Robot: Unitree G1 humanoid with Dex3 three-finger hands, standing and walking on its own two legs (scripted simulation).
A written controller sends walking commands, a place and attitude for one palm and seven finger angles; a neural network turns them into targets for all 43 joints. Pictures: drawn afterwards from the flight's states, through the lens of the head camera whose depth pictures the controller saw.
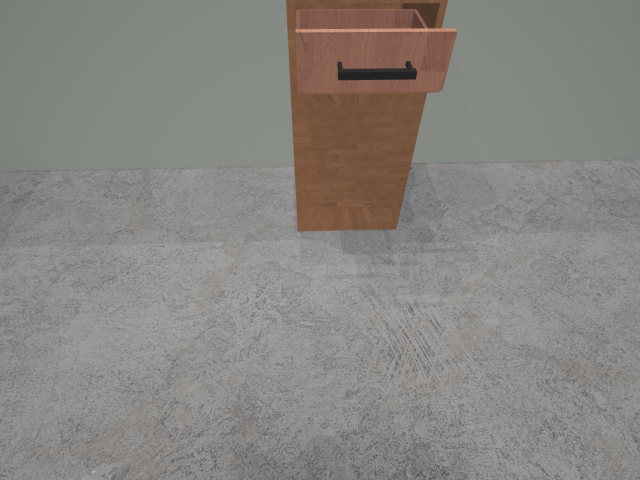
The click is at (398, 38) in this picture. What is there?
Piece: drawer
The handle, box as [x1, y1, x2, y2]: [337, 61, 416, 79]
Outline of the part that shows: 416,70 411,66 409,61 406,61 405,68 343,69 341,66 341,62 338,62 337,65 338,79 413,79 415,78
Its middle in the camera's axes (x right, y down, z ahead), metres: +0.13 -0.42 +0.95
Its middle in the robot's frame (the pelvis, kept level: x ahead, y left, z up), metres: +1.01 -0.09 +0.05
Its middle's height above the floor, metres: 0.82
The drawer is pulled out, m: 0.19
